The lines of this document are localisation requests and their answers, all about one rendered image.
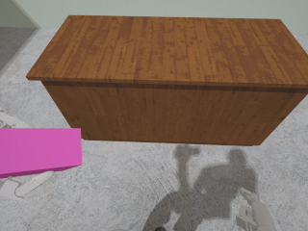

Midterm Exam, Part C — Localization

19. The robot right hand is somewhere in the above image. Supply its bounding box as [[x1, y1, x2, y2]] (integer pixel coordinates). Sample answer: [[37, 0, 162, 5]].
[[236, 188, 275, 231]]

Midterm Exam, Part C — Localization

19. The sponge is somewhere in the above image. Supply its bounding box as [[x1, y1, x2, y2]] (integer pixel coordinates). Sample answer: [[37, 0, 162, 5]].
[[0, 128, 83, 179]]

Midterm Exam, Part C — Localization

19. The robot left hand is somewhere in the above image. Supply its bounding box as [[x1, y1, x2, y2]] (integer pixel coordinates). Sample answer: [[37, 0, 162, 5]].
[[0, 107, 55, 201]]

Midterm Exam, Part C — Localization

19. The table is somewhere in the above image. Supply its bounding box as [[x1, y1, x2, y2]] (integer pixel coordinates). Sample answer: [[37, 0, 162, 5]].
[[25, 14, 308, 146]]

